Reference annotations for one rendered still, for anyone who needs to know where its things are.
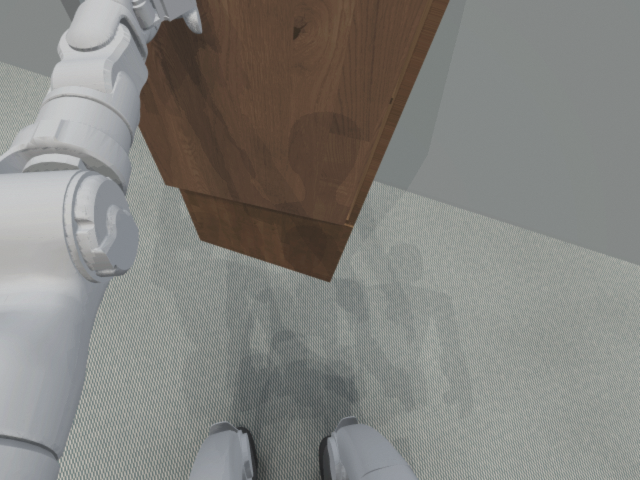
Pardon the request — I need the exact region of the cupboard door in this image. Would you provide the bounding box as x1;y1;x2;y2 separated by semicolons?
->
138;0;428;226

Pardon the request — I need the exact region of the handle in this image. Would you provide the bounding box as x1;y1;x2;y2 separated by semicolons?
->
61;0;85;22

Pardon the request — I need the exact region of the left robot upper arm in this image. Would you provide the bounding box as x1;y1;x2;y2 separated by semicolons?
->
0;169;139;480

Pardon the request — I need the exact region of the left robot forearm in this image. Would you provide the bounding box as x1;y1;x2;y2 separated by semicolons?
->
0;0;148;196

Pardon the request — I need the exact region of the left robot foot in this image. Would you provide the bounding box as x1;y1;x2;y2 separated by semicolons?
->
237;427;258;480

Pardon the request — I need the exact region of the robot left hand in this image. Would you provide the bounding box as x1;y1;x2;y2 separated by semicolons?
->
85;0;202;44

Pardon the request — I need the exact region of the robot left thigh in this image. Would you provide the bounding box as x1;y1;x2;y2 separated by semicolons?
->
189;430;253;480

